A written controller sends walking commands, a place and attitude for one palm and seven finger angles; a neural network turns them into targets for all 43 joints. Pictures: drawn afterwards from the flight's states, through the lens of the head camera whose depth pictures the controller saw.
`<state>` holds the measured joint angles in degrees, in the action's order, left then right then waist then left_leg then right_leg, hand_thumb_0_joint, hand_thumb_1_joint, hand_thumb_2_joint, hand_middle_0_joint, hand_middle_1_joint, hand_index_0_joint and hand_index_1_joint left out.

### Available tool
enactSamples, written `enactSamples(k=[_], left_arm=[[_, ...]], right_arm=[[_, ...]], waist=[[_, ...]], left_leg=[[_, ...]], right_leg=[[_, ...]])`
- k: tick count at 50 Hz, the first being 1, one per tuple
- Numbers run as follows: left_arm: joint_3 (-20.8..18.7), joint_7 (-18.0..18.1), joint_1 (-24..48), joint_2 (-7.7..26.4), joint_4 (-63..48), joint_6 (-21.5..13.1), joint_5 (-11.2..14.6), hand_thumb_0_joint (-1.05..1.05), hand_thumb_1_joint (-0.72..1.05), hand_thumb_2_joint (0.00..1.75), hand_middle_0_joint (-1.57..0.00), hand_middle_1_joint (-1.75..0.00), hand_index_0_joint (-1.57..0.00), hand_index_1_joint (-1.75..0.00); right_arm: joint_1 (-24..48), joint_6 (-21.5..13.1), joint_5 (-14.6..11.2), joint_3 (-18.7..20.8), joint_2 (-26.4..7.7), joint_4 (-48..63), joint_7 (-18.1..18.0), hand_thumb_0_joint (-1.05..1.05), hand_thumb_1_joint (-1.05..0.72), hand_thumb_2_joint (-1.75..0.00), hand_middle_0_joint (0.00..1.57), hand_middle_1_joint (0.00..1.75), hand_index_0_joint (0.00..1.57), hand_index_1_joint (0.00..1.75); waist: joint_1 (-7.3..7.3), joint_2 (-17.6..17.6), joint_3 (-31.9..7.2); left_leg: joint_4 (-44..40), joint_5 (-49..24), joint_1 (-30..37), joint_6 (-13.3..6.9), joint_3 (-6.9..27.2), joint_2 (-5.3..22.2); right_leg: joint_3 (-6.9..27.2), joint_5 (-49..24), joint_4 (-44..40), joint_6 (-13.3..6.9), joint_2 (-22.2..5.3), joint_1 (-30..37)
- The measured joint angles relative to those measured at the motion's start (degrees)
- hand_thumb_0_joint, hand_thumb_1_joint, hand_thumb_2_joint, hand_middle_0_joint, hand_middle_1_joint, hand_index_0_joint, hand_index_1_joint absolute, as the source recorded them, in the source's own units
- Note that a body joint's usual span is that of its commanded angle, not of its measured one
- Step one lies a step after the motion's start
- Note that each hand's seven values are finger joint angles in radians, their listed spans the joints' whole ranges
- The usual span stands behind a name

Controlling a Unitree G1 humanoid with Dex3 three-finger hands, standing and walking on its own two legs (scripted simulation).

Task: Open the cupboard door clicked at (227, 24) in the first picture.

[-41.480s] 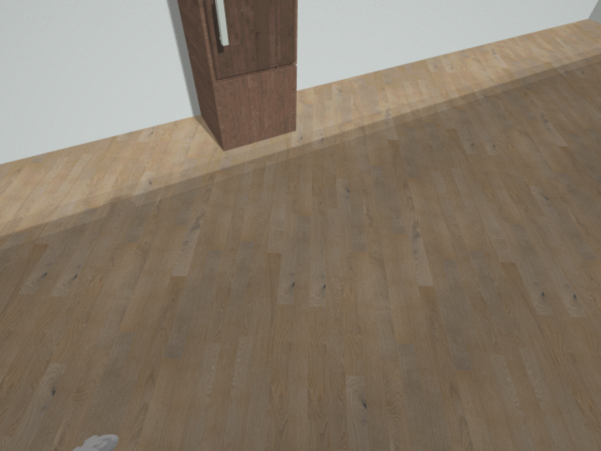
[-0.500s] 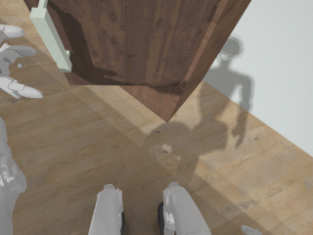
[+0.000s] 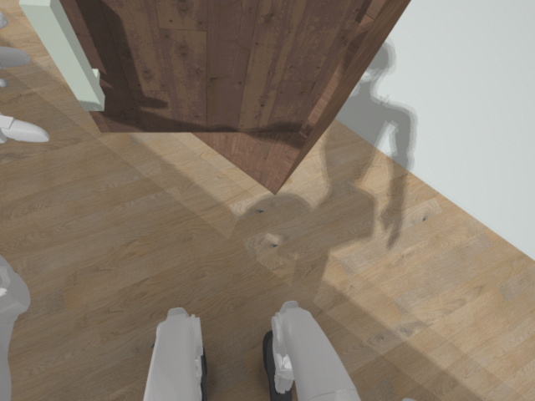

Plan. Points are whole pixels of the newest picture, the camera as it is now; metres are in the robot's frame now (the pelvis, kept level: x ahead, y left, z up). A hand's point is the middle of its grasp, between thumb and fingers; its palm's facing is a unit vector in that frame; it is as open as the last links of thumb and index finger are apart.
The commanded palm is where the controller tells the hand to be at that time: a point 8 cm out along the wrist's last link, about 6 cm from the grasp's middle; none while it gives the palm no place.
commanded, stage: move the hooked fingers beside the handle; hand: left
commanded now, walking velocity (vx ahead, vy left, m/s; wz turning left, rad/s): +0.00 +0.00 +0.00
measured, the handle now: (73, 46) +0.57 +0.23 +0.06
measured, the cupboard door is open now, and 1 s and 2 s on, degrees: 42 42 42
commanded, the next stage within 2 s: slide the fingers in behind the handle in 0.46 s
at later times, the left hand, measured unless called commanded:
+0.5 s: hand (6, 89) +0.50 +0.29 +0.06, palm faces +0.04 -1.00 -0.04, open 13.9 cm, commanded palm +0.50 +0.31 +0.06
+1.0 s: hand (42, 83) +0.51 +0.25 +0.06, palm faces +0.03 -1.00 -0.04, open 13.9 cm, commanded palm +0.50 +0.28 +0.06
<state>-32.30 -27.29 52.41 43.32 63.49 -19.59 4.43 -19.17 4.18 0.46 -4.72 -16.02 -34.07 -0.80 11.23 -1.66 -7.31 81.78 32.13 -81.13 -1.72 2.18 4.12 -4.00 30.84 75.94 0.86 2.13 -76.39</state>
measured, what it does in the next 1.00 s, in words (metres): stands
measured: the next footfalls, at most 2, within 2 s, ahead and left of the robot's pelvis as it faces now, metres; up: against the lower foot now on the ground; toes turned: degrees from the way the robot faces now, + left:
none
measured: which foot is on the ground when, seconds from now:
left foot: down 0.00-1.00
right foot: down 0.00-1.00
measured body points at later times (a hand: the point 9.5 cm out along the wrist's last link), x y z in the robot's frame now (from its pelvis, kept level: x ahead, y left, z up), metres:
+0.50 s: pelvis +0.01 +0.00 +0.01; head +0.18 +0.05 +0.42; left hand +0.49 +0.34 +0.06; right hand +0.06 -0.27 -0.09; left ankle +0.04 +0.10 -0.59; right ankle +0.04 -0.14 -0.59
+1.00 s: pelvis +0.00 -0.01 +0.01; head +0.18 +0.03 +0.42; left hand +0.50 +0.30 +0.06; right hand +0.04 -0.28 -0.10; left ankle +0.04 +0.10 -0.59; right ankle +0.04 -0.14 -0.59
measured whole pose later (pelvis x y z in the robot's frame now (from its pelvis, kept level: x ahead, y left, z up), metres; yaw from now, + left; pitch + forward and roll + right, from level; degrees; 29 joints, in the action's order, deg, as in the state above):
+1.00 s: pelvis +0.00 -0.01 +0.01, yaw +1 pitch +29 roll -6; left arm -27.5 -22.5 50.6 36.5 63.2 -22.2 5.2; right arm -18.3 4.3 0.5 -3.8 -15.7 -34.7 -0.7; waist 10.5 -1.9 -8.0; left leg 79.8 31.9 -77.6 -1.0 2.2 3.8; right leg -3.9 31.2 74.9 0.2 2.0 -73.3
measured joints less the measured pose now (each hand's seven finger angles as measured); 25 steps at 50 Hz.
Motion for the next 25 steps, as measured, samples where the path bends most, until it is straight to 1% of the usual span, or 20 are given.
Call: enactSamples(k=[3, 7, 9, 16, 25], left_arm=[[1.11, 0.14, -0.02, -0.86, 0.01, 0.06, 0.30, -0.02, -0.49, 0.30, -0.30, -1.20, -0.30, -1.20], [1.89, 0.40, -0.07, -1.28, 0.99, 0.30, 0.30, -0.02, -0.50, 0.30, -0.30, -1.20, -0.30, -1.20], [1.87, 0.56, -0.55, -1.46, 0.89, -0.08, 0.27, -0.02, -0.50, 0.30, -0.30, -1.20, -0.30, -1.20], [2.34, 0.51, -2.16, -2.67, 0.43, -1.61, 1.04, -0.02, -0.50, 0.30, -0.30, -1.20, -0.30, -1.20], [3.17, 0.98, -1.45, -2.96, 1.42, -2.55, 1.08, -0.02, -0.50, 0.30, -0.30, -1.20, -0.30, -1.20]], right_arm=[[0.12, 0.13, -0.03, 0.01, 0.22, -0.29, 0.09, 0.01, -0.91, -0.90, 0.21, 0.30, 0.20, 0.30], [0.55, 0.10, -0.02, -0.02, 0.20, -0.06, -0.01, 0.01, -0.91, -0.90, 0.21, 0.30, 0.20, 0.30], [0.74, 0.05, 0.04, 0.12, 0.13, 0.24, -0.03, 0.01, -0.91, -0.90, 0.21, 0.30, 0.20, 0.30], [1.38, 0.33, -0.11, 0.63, -0.21, 0.71, 0.13, 0.01, -0.91, -0.90, 0.21, 0.30, 0.20, 0.30], [2.01, 0.32, -0.14, 0.61, -0.44, 0.27, -0.24, 0.00, -0.91, -0.90, 0.21, 0.30, 0.20, 0.30]], waist=[[-0.35, 0.08, -0.10], [-0.36, 0.13, -0.35], [-0.29, 0.13, -0.54], [-0.73, 0.27, -0.67], [-1.00, 0.41, -0.41]], left_leg=[[-0.71, -0.11, 0.93, -0.06, 0.11, -0.22], [-1.42, -0.17, 1.93, -0.13, 0.19, -0.35], [-1.62, -0.14, 2.27, -0.12, 0.19, -0.36], [-2.04, 0.00, 3.47, -0.10, 0.05, -0.35], [-1.46, 0.04, 3.02, 0.14, 0.28, -0.55]], right_leg=[[-0.13, -0.05, -0.81, 0.06, -0.18, 1.09], [-0.22, -0.10, -1.63, 0.12, -0.27, 2.21], [-0.21, -0.10, -1.87, 0.12, -0.26, 2.56], [-0.07, 0.02, -2.23, 0.13, -0.25, 3.68], [-0.28, 0.37, -1.30, -0.11, -0.43, 3.18]])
